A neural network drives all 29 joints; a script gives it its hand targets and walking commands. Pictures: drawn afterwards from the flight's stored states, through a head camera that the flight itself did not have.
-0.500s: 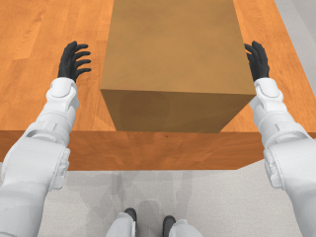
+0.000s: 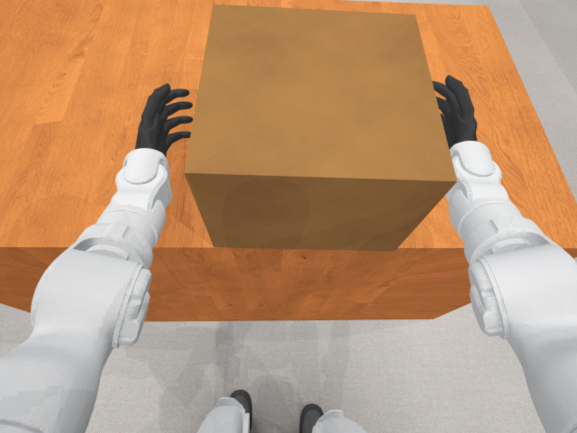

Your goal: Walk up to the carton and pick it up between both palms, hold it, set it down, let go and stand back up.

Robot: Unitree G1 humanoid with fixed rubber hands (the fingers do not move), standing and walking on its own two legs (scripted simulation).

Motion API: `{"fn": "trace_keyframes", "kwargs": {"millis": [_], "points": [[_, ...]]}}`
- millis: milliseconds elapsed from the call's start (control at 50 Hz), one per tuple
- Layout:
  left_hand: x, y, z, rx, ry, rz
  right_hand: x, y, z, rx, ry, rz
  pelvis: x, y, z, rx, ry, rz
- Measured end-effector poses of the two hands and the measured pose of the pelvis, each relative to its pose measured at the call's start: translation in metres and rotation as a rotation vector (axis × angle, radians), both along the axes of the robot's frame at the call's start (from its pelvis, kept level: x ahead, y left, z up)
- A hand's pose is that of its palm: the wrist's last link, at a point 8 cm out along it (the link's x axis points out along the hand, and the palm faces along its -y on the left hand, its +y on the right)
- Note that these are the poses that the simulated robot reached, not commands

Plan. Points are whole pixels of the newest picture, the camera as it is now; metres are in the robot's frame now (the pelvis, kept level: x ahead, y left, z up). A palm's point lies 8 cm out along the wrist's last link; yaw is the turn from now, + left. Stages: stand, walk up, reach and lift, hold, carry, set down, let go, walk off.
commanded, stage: reach and lift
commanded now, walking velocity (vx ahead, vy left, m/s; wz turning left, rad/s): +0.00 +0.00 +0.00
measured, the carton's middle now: (310, 136) +0.52 -0.01 +0.03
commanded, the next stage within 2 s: none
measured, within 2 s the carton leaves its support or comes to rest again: neither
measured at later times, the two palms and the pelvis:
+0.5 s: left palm (171, 147) +0.47 +0.19 +0.05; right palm (454, 141) +0.49 -0.20 +0.08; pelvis +0.00 +0.00 +0.00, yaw +0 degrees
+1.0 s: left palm (168, 150) +0.47 +0.19 +0.05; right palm (451, 153) +0.47 -0.20 +0.07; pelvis +0.01 +0.00 +0.03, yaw +0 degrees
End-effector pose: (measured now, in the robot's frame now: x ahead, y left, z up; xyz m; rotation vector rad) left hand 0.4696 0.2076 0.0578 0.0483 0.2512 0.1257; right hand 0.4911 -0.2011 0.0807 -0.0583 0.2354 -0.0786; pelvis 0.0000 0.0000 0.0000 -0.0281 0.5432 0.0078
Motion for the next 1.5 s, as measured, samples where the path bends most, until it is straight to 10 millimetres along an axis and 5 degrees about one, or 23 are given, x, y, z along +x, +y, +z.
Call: {"fn": "trace_keyframes", "kwargs": {"millis": [340,1500], "points": [[0.002,-0.021,-0.004,-0.021,0.005,-0.011,-0.002,0.001,-0.003,0.003,0.003,-0.005,0.000,-0.002,0.001,0.010,0.009,-0.013],[-0.004,-0.019,-0.006,-0.038,-0.033,-0.008,-0.019,0.006,-0.009,-0.038,-0.095,-0.018,0.025,0.008,0.032,0.018,-0.107,-0.016]]}}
